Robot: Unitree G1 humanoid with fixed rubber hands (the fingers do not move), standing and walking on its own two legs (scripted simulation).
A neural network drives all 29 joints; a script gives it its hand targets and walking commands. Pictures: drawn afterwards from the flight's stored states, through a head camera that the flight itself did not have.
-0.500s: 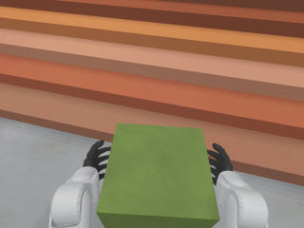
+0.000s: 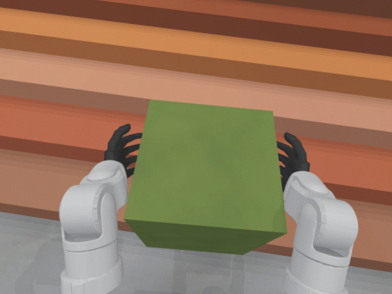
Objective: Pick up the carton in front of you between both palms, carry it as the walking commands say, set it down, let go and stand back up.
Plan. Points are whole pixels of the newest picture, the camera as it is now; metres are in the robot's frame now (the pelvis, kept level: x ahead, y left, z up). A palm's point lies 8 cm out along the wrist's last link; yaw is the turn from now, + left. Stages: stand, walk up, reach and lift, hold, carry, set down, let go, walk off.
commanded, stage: carry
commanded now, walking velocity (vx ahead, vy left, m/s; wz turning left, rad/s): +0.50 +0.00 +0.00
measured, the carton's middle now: (202, 187) +0.32 -0.01 +0.07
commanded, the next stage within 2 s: none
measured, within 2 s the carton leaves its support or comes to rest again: neither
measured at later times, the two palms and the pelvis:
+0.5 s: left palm (145, 57) +0.68 +0.15 +0.12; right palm (252, 59) +0.71 -0.15 +0.12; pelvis +0.32 -0.03 +0.00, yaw +1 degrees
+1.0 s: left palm out of the picture +1.06 +0.15 +0.27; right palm out of the picture +1.03 -0.15 +0.28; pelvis +0.68 +0.05 +0.12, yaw -1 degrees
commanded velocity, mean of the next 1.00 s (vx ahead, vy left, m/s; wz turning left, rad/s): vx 0.50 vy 0.00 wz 0.00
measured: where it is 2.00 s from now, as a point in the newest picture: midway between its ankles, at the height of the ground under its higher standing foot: (174, 79)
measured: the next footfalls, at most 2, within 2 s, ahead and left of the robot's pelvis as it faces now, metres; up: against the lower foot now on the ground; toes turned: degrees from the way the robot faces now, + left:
right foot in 0.26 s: +0.33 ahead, -0.10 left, +0.00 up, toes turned -6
left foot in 0.70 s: +0.72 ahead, +0.09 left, +0.13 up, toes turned +5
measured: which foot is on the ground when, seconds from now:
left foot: down 0.00-0.24, up 0.26-0.68, down 0.70-1.00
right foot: up 0.00-0.24, down 0.26-0.72, up 0.74-1.00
